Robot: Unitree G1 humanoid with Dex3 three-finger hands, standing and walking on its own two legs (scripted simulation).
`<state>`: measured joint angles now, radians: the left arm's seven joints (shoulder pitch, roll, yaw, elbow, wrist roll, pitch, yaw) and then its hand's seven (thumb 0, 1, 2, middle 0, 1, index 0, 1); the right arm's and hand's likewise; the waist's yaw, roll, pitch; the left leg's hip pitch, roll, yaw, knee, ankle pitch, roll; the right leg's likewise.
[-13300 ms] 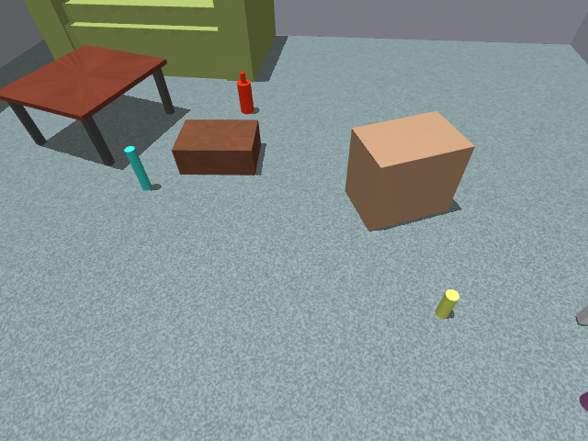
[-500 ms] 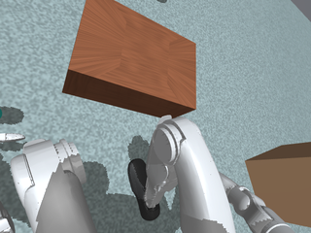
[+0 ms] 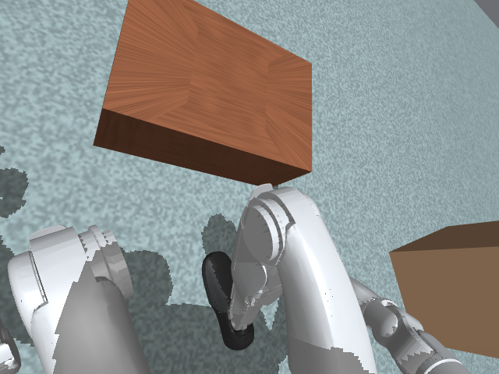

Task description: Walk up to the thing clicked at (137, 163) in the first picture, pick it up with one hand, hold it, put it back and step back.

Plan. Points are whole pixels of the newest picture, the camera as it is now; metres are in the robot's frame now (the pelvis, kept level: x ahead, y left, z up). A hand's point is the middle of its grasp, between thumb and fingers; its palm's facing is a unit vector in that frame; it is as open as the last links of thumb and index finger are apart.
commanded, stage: close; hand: left
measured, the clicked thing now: out of the picture +0.43 +0.31 -0.16
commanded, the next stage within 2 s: settle in 0.10 s
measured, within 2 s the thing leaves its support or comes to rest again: leaves its support in 0.50 s
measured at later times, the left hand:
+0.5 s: hand out of the picture +0.42 +0.29 -0.15, palm faces +0.33 -0.94 -0.01, open 6.2 cm
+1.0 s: hand out of the picture +0.40 +0.31 -0.03, palm faces +0.33 -0.94 -0.05, open 6.2 cm
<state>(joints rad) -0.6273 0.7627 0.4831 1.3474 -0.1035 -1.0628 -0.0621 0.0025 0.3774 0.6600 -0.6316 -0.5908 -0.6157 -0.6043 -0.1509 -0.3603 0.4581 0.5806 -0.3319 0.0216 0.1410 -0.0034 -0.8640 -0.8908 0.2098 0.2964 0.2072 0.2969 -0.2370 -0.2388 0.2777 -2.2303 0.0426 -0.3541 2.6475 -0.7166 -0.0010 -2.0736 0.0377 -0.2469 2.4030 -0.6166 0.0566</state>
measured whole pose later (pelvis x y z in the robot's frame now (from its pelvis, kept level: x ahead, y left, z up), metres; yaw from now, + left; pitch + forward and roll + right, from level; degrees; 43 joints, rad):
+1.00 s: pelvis +0.01 -0.01 +0.03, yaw +5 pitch +26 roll -12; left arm -0.54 0.53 0.39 0.88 -0.13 -0.68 -0.12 0.03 0.08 1.08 -0.94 -1.04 -0.97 -1.06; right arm 0.02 -0.31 0.18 0.62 -0.15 0.06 0.11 0.00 -0.88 -0.89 0.21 0.30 0.21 0.30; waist -0.14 -0.06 0.02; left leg -2.26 0.04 -0.20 2.48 -0.69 0.01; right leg -2.14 -0.02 -0.14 2.34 -0.66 0.03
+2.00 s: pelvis +0.02 -0.02 +0.09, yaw +11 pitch +33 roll -5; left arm -0.60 0.41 0.43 0.87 -0.13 -0.57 -0.19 0.03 0.08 1.08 -0.94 -1.04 -0.97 -1.06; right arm 0.10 -0.28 0.04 0.67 -0.07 0.01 0.05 0.00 -0.89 -0.89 0.21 0.30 0.21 0.30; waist -0.11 -0.01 -0.11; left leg -2.14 0.04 -0.10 2.26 -0.70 -0.01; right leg -2.09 -0.03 -0.06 2.21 -0.69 0.00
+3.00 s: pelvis +0.05 -0.01 +0.26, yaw +13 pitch +29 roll -4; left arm -0.22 0.28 0.24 0.30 -0.19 -0.29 -0.08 0.02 0.08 1.07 -0.93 -1.05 -0.97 -1.06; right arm 0.13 -0.24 -0.01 0.60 0.04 -0.03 -0.03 0.01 -0.89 -0.89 0.21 0.30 0.20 0.30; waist -0.04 0.03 -0.17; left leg -1.59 0.06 -0.06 1.74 -0.67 -0.01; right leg -1.54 -0.02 -0.06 1.69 -0.65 0.01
